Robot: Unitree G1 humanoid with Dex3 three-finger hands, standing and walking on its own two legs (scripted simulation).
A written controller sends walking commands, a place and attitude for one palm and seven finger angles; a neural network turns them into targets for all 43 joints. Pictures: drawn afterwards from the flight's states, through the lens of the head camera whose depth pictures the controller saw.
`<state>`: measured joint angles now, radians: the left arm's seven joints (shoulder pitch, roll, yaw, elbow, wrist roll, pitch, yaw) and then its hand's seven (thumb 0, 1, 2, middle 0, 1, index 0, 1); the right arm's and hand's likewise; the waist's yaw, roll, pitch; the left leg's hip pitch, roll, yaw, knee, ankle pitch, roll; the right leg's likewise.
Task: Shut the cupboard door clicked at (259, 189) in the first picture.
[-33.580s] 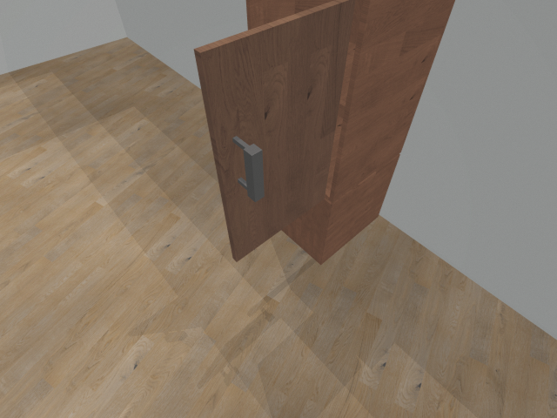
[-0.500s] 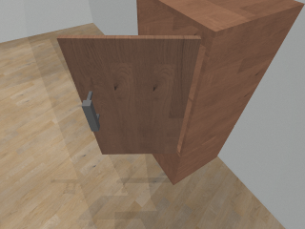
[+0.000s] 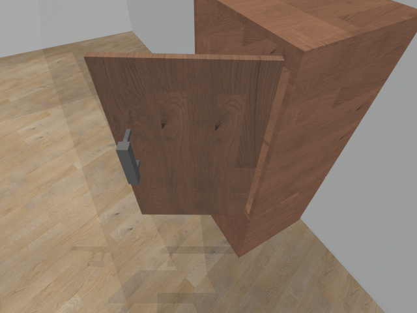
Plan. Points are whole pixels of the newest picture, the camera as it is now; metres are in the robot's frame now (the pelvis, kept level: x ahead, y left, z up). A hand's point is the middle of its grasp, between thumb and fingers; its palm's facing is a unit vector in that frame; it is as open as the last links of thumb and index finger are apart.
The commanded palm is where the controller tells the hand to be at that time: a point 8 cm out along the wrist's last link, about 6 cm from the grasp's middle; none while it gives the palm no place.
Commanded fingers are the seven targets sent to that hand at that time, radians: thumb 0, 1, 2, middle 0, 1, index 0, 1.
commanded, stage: look again from close up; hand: left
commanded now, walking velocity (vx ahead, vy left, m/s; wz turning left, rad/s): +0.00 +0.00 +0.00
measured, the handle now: (131, 156) +0.45 +0.23 +0.01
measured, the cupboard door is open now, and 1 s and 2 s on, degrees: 60 60 60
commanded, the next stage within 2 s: raise the hand and make a fist in 0.46 s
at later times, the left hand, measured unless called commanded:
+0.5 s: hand out of the picture +0.03 +0.22 -0.17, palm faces +0.00 -0.96 -0.27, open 7.4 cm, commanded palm none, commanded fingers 0.00 0.90 0.90 -0.20 -0.30 -0.20 -0.30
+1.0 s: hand out of the picture +0.11 +0.22 -0.07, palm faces +0.11 -0.99 -0.01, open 6.1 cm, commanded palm +0.10 +0.26 -0.05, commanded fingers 0.00 0.90 0.90 -0.60 -0.74 -0.60 -0.74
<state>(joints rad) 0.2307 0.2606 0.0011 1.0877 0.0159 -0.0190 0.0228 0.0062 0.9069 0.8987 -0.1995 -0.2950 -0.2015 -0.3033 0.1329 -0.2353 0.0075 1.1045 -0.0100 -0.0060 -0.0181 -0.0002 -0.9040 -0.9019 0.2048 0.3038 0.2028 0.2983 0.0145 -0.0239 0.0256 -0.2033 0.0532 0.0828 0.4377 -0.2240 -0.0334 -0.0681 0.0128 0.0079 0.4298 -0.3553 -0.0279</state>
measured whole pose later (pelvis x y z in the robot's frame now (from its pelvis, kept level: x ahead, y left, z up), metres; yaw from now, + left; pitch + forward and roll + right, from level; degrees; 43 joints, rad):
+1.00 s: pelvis -0.08 +0.00 -0.11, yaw +2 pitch +13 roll +0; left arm 0.38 0.20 0.23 0.17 -0.33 -0.48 -0.38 0.01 0.90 0.90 -0.43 -0.55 -0.44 -0.56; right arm 0.16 -0.25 -0.05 0.55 0.03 -0.28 -0.05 0.01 -0.90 -0.90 0.20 0.30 0.20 0.30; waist 0.05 0.01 -0.15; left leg -1.01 0.05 -0.03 1.21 -0.43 -0.03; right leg -0.86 0.01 -0.06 1.27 -0.64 -0.04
